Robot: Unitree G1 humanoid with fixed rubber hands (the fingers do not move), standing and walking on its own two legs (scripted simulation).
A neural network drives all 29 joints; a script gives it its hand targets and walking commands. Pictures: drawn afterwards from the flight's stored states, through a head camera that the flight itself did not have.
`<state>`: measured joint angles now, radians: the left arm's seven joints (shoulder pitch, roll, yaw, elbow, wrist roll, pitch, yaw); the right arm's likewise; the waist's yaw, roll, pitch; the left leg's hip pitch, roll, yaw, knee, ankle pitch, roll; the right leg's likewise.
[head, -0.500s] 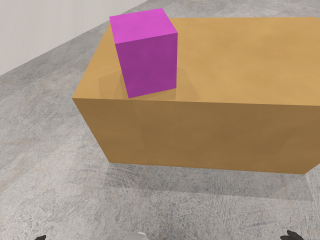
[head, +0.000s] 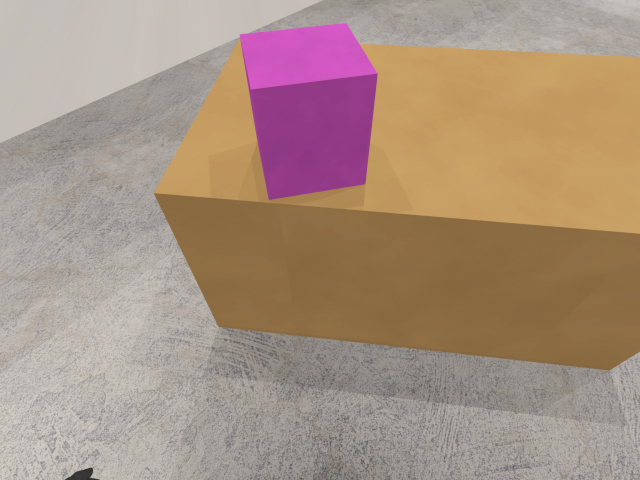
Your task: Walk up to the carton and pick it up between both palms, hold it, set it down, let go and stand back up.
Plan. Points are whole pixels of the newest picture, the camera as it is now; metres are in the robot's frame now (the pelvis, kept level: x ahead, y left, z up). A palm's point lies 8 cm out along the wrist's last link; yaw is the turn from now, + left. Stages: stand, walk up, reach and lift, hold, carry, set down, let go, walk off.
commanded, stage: walk up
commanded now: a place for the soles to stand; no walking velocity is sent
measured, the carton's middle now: (306, 114) +0.77 +0.06 +0.01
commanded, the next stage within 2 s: none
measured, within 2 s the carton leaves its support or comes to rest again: neither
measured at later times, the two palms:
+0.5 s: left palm out of the picture +0.09 +0.33 -0.07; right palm out of the picture +0.11 -0.32 -0.09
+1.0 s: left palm out of the picture +0.11 +0.34 -0.07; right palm out of the picture +0.13 -0.31 -0.08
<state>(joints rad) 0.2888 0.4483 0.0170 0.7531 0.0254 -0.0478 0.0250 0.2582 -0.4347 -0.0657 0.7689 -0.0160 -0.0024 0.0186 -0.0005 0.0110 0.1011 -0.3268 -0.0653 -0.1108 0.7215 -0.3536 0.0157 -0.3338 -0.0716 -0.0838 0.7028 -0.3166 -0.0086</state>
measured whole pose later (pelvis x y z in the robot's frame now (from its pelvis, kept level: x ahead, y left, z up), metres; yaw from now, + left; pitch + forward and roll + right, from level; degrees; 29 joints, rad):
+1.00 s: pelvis +0.02 +0.01 +0.00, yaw +1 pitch +0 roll +0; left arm 0.27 0.45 0.02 0.76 0.03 -0.06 0.02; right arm 0.17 -0.44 -0.06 0.86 -0.02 -0.02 0.02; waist 0.00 0.01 0.02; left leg -0.32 -0.06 -0.11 0.69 -0.37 0.01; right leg -0.32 -0.08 -0.08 0.69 -0.38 0.00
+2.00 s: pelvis +0.17 +0.03 +0.01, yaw +4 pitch -1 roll -1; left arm 0.32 0.47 0.02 0.76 0.03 -0.09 -0.02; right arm 0.27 -0.49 -0.06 0.75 -0.02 -0.04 0.07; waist -0.02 0.04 0.05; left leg -0.43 0.00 -0.08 0.74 -0.34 0.02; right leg -0.25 -0.06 -0.07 0.62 -0.35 -0.01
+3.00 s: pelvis +0.32 +0.09 +0.00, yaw +3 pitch -2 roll -1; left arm 0.37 0.47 0.02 0.76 0.02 -0.08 0.01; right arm 0.32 -0.46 -0.06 0.69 -0.02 -0.03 0.06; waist -0.01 0.02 0.08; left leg -0.32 -0.03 -0.03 0.70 -0.35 0.05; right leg -0.39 -0.04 0.00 0.89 -0.48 -0.01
